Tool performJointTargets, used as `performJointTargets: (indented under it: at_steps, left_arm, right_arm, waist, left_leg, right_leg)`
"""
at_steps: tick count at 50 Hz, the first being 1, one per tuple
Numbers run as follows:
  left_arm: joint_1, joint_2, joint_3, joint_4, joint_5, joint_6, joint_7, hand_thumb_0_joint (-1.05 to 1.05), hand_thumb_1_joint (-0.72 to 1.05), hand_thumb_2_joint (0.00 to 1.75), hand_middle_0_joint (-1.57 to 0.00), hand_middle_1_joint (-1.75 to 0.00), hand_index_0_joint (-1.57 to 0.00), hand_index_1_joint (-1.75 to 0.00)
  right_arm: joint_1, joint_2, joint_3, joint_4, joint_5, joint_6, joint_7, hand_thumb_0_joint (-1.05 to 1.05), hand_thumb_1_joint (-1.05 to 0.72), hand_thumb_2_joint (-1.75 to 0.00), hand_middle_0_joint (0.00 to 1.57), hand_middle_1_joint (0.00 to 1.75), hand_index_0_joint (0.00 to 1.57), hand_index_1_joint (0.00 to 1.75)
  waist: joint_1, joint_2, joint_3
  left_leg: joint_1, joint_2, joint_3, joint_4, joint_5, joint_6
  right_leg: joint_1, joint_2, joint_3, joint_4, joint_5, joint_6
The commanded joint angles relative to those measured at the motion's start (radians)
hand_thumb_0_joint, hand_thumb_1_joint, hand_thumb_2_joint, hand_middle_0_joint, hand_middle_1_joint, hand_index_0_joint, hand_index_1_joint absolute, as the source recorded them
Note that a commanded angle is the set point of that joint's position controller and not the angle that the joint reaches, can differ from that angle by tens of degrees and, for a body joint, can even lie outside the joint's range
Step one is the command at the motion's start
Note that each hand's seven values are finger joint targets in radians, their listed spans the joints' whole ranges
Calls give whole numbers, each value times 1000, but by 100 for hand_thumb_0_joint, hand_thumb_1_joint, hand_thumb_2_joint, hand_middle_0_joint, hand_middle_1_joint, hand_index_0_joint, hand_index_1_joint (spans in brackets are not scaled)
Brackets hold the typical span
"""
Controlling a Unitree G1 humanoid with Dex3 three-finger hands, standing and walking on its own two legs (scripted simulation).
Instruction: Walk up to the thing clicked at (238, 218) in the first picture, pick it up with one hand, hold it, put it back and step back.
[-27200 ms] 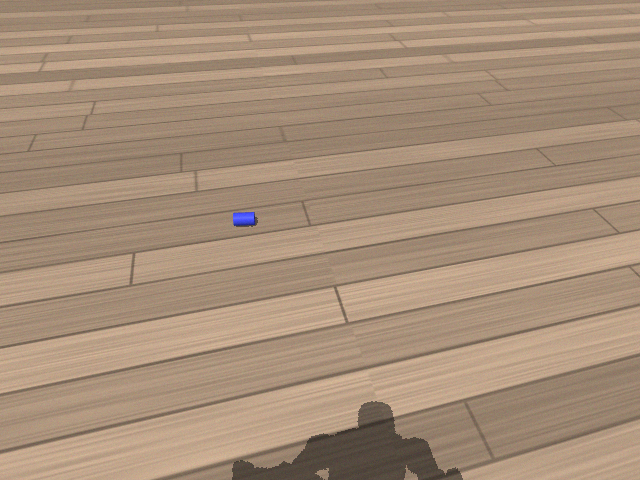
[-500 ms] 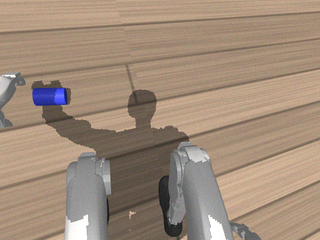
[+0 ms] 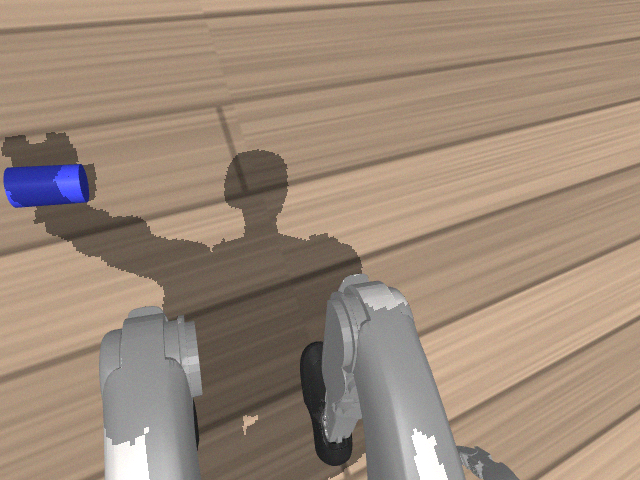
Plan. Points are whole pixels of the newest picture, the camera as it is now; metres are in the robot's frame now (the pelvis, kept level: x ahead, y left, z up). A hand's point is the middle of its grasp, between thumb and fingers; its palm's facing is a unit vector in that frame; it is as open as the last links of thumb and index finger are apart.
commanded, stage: rise first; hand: left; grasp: from above
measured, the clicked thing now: (49, 185) +0.51 +0.31 -0.32
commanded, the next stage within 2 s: none
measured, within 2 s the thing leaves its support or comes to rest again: neither
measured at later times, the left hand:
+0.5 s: hand out of the picture +0.46 +0.35 -0.18, palm faces -0.45 -0.08 -0.89, open 13.0 cm
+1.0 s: hand out of the picture +0.47 +0.34 -0.20, palm faces -0.44 -0.07 -0.89, open 13.1 cm
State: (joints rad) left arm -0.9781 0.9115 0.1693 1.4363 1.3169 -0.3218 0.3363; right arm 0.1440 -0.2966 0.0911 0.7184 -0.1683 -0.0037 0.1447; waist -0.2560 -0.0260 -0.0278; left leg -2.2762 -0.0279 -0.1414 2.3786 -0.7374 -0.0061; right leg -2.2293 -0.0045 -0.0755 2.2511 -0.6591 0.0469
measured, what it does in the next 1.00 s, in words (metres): stands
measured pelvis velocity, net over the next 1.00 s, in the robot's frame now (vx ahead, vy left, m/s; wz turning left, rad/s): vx -0.01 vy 0.01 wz -0.04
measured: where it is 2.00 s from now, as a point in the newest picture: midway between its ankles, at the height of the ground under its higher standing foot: (257, 447)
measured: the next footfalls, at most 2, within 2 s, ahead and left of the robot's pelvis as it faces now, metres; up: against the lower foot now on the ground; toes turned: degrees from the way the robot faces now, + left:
none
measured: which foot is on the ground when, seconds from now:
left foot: down 0.00-1.00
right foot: down 0.00-1.00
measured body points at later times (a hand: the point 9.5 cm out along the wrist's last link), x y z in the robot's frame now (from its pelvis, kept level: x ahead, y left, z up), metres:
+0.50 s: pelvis +0.00 +0.00 -0.01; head +0.26 +0.09 +0.34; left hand +0.48 +0.35 -0.13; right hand +0.04 -0.27 -0.10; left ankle +0.06 +0.12 -0.31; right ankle +0.11 -0.13 -0.31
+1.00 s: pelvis -0.01 +0.01 -0.02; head +0.25 +0.10 +0.33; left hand +0.49 +0.34 -0.15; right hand +0.03 -0.27 -0.10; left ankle +0.06 +0.12 -0.31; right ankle +0.11 -0.13 -0.31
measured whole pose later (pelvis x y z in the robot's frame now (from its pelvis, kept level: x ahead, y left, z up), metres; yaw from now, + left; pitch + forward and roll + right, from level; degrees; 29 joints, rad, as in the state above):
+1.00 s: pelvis -0.01 +0.01 -0.02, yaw -2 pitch +34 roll -12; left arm -1.03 0.97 0.16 1.51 1.33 -0.30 0.39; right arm 0.16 -0.29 0.15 0.69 -0.16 -0.03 0.16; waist -0.31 -0.04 0.02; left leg -2.33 -0.02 -0.16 2.44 -0.72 0.01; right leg -2.26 0.01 -0.09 2.28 -0.63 0.06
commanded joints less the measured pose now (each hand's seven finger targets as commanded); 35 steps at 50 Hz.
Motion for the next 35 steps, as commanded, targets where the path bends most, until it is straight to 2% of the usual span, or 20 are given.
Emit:
performJointTargets:
  at_steps: [1,7,10,14,16,19,20,21,22,24,26,27,34,35]
  left_arm:
    - [-259,291,39,-135,-27,-7,46,0,-27,79,-35,-69,-33,-71]
    - [-292,308,44,-144,-29,-3,54,0,-31,82,-31,-72,-29,-74]
    - [-293,304,32,-141,-26,-1,54,0,-32,83,-30,-74,-28,-75]
    - [-289,330,45,-138,-26,5,56,0,-32,83,-28,-77,-27,-78]
    - [-292,308,32,-123,-30,7,52,0,-34,85,-27,-78,-26,-79]
    - [-313,314,22,-127,-21,7,45,0,-34,85,-26,-79,-25,-80]
    - [-301,324,27,-114,-25,11,45,0,-42,92,-28,-74,-23,-79]
    - [-290,309,26,-105,-25,15,43,0,-36,86,-26,-79,-25,-80]
    - [-305,303,14,-117,-30,12,42,0,-35,85,-27,-79,-25,-80]
    - [-299,321,26,-116,-29,12,44,0,-35,85,-26,-79,-25,-80]
    - [-302,302,8,-111,-26,10,40,0,-35,86,-26,-79,-25,-80]
    - [-307,322,23,-114,-30,9,44,0,-35,86,-27,-78,-25,-79]
    - [-321,318,17,-104,-24,-1,55,0,-37,88,-25,-79,-24,-81]
    - [-326,325,18,-106,-19,-2,59,0,-36,87,-26,-79,-24,-81]
  right_arm:
    - [224,-258,-75,-1,-1,9,-9,0,-91,-90,20,30,20,30]
    - [232,-268,-75,-2,-3,9,-8,0,-91,-90,20,30,20,30]
    - [232,-264,-67,-5,-3,10,-9,0,-91,-90,20,30,20,30]
    - [231,-267,-66,-5,1,8,-9,0,-91,-90,20,30,20,30]
    - [234,-271,-67,-11,1,7,-6,0,-90,-90,20,30,20,30]
    - [236,-272,-61,-12,4,8,-7,0,-90,-90,20,30,20,30]
    - [235,-275,-60,-14,9,7,-7,0,-91,-90,20,30,20,30]
    - [243,-274,-59,-15,6,7,-5,0,-91,-90,20,30,20,30]
    - [234,-270,-55,-18,6,6,-4,0,-91,-90,20,30,20,30]
    - [234,-275,-56,-18,9,5,-6,0,-90,-90,20,30,20,30]
    - [232,-273,-49,-21,8,4,-3,0,-90,-90,20,30,20,30]
    - [230,-280,-55,-21,13,4,-4,0,-90,-90,20,30,20,30]
    - [228,-284,-48,-27,14,-4,-2,0,-90,-90,20,30,20,30]
    - [230,-285,-47,-27,14,-7,-1,0,-90,-90,20,30,20,30]
  waist:
    - [15,358,-694]
    - [-4,370,-689]
    - [-11,368,-686]
    - [-1,376,-693]
    - [-17,383,-672]
    - [-28,393,-675]
    - [-23,382,-660]
    - [-29,391,-650]
    - [-30,399,-648]
    - [-25,395,-644]
    - [-33,393,-640]
    - [-31,397,-632]
    - [-45,390,-609]
    - [-47,417,-607]
  left_leg:
    - [551,-2,84,-257,285,29]
    - [564,4,69,-253,286,26]
    - [548,3,75,-241,281,31]
    - [542,4,76,-238,287,30]
    - [556,8,61,-246,292,25]
    - [551,9,60,-237,303,26]
    - [548,9,60,-233,300,27]
    - [552,9,58,-241,303,25]
    - [534,8,62,-240,286,26]
    - [537,9,60,-238,276,27]
    - [520,8,62,-237,267,28]
    - [528,10,54,-240,264,25]
    - [513,12,46,-239,220,27]
    - [528,13,39,-246,231,21]
  right_leg:
    - [344,28,-68,-192,228,-73]
    - [313,29,-78,-176,231,-73]
    - [327,34,-77,-182,231,-72]
    - [333,36,-77,-172,239,-74]
    - [302,32,-85,-164,236,-73]
    - [303,37,-90,-162,246,-75]
    - [303,34,-87,-164,245,-74]
    - [299,32,-90,-163,245,-72]
    - [305,35,-90,-162,239,-74]
    - [296,36,-91,-160,232,-73]
    - [305,39,-93,-162,230,-74]
    - [286,33,-93,-155,224,-74]
    - [264,35,-102,-155,197,-72]
    - [252,33,-104,-146,200,-72]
